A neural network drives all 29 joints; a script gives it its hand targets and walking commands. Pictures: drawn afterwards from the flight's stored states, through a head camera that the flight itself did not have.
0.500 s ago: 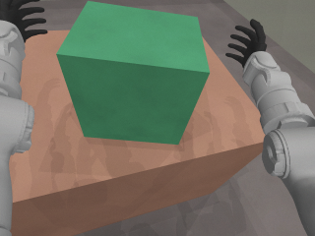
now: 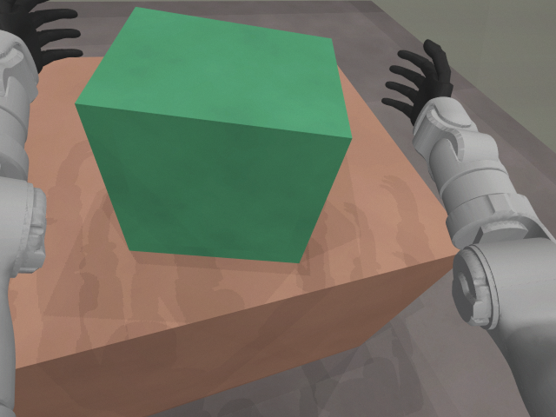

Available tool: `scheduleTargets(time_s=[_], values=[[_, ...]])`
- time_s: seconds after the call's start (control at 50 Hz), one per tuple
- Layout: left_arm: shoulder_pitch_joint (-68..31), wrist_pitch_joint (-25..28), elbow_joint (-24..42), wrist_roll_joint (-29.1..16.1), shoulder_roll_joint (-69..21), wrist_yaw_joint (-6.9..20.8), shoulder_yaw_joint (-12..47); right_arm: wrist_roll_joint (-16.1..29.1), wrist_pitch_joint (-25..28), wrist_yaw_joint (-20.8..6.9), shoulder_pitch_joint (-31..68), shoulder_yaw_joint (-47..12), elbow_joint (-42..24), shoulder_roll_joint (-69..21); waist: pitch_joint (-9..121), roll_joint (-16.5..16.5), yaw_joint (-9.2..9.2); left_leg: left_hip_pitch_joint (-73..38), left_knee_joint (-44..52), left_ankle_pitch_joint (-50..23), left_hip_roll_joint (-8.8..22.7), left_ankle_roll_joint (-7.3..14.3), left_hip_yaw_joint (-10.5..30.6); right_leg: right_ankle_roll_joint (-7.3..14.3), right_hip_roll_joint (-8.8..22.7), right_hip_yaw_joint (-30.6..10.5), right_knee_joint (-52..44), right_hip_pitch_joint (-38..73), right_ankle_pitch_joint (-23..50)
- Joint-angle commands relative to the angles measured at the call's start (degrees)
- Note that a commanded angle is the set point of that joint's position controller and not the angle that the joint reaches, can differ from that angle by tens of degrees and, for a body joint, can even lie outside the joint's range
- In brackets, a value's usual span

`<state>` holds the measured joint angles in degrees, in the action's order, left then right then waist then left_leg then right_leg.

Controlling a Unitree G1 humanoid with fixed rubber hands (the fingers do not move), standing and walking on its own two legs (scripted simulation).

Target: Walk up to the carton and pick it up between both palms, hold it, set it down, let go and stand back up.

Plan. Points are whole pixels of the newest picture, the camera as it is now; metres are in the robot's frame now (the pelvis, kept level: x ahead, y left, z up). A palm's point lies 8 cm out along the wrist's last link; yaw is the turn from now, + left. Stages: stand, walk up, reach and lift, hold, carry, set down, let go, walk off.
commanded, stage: set down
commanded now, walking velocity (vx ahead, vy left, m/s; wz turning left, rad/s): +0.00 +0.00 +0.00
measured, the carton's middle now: (226, 149) +0.53 +0.02 +0.08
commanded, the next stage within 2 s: none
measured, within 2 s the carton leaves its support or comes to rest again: neither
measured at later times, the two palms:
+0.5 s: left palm out of the picture +0.48 +0.28 +0.23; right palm (422, 136) +0.41 -0.22 +0.20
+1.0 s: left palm out of the picture +0.41 +0.29 +0.17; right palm (409, 206) +0.34 -0.20 +0.14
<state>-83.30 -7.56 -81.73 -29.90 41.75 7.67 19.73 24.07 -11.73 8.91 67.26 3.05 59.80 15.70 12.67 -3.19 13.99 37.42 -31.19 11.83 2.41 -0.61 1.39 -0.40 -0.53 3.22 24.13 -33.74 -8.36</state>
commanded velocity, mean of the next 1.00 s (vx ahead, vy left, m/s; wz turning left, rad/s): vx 0.00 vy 0.00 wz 0.00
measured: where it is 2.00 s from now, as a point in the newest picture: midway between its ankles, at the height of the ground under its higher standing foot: outside the picture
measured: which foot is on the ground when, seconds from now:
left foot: down 0.00-1.00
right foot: down 0.00-1.00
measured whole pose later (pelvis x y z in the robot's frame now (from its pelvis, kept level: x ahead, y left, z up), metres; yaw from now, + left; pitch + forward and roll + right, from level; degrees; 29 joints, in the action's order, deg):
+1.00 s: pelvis -0.02 +0.03 +0.01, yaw -2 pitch +2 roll -2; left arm -47.1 -13.2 -49.8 -26.7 37.9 8.9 5.0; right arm 19.1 -19.5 12.8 34.9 5.6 27.0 12.3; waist 0.5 -1.1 4.5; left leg 19.7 -28.4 11.2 0.3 2.3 -2.2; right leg -2.5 1.6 -0.2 21.6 -17.2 -6.9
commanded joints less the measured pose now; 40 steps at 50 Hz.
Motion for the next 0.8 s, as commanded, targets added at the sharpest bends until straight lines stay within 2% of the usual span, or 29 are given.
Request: scheduleTargets(time_s=[0.0, 0.16, 0.22, 0.28, 0.4, 0.5, 0.58, 0.6, 0.62, 0.66, 0.72, 0.78], values=[[-33.2, 0.1, 7.4, -0.8, 9.0, 0.3, -1.6, -0.3, -1.1, 0.0, 31.6, 2.0, -9.7, 14.3, 44.0, 19.8, -2.04, -31.1, 0.1, -27.1, -4.0, -3.0, -1.9, 1.4, 0.1, 0.7, 1.3, 19.8, 29.6], [-30.7, 0.9, -2.9, -3.7, 7.5, 3.3, 3.1, -0.7, -4.3, 0.3, 32.3, 0.4, -2.8, 12.0, 29.7, 14.7, -1.16, -27.3, 4.9, -18.6, -2.8, -0.1, -1.2, 2.6, 1.2, -0.3, -2.2, 20.3, 20.3], [-27.7, 2.4, -4.4, -3.5, 6.2, 4.6, 4.6, -0.8, -3.6, 0.7, 29.5, -0.4, -0.9, 11.6, 25.9, 14.2, -0.7, -30.2, 5.3, -18.7, -2.0, 0.3, -0.5, 3.4, 1.1, -0.2, -4.2, 18.5, 15.6], [-25.3, 4.3, -3.1, -3.4, 5.5, 5.4, 5.3, -0.5, -1.8, 0.8, 26.5, -1.1, -1.7, 11.3, 24.4, 14.1, -0.73, -33.5, 5.0, -19.6, -1.5, 0.3, 0.3, 4.0, 0.9, 0.2, -5.8, 16.6, 11.4], [-24.3, 6.5, 5.2, -3.5, 5.8, 3.9, 3.1, -0.6, 2.0, 0.7, 24.1, -0.3, -10.9, 12.1, 30.8, 15.6, -1.59, -36.0, 3.5, -19.1, -1.7, -0.8, -0.3, 4.1, 0.1, 1.3, -5.0, 14.7, 9.5], [-21.5, 4.5, 13.6, -1.1, 6.7, 2.0, -2.1, -1.6, 2.4, 1.4, 20.9, 1.9, -18.7, 12.8, 37.2, 16.8, -2.64, -36.0, 2.4, -19.9, -2.4, -2.2, -1.8, 3.8, -1.0, 1.5, -3.1, 16.6, 12.7], [-18.2, 2.0, 19.6, 2.0, 8.2, 1.1, -7.3, -2.8, 1.0, 2.1, 16.4, 3.7, -22.5, 12.3, 39.0, 17.8, -3.84, -35.5, 2.3, -21.0, -2.9, -3.0, -2.8, 3.5, -1.5, 1.2, -2.2, 19.6, 14.8], [-6.2, 1.4, 27.3, 5.9, 7.2, 1.0, -13.7, -2.7, 1.7, 2.5, 5.5, 3.0, -24.9, 11.7, 38.5, 19.4, -7.62, -38.1, 1.7, -25.2, -3.1, -2.9, -2.8, 3.4, -0.6, 0.7, -2.2, 23.5, 19.3], [-3.4, 0.2, 28.1, 8.2, 8.3, 1.6, -16.3, -2.3, 1.5, 3.2, 2.6, 2.4, -25.6, 11.0, 37.2, 18.3, -7.29, -39.8, 1.6, -27.6, -3.2, -3.1, -3.2, 2.6, -0.7, 0.6, -2.8, 26.0, 21.8], [1.5, -2.0, 31.6, 10.6, 8.4, 2.4, -19.7, -1.2, 0.3, 4.0, -2.1, 1.6, -28.1, 9.5, 32.2, 18.0, -7.89, -39.7, 2.5, -29.0, -3.4, -3.3, -3.8, 2.3, -0.8, -0.1, -3.9, 29.0, 22.1], [4.2, -4.6, 37.2, 10.4, 8.8, 2.5, -21.7, -0.9, -2.2, 4.4, -4.8, 1.8, -33.7, 8.6, 23.8, 15.5, -8.43, -36.3, 5.5, -21.2, -3.1, -2.3, -4.2, 2.5, -1.0, -0.9, -5.5, 29.4, 15.2], [2.6, -4.5, 41.9, 7.1, 9.9, 1.5, -21.3, -3.2, -3.5, 4.3, -3.3, 4.0, -41.0, 7.5, 21.1, 13.0, -8.53, -30.2, 8.1, -9.1, -2.5, -0.8, -4.2, 2.4, -0.5, -1.4, -4.8, 28.9, 8.3]])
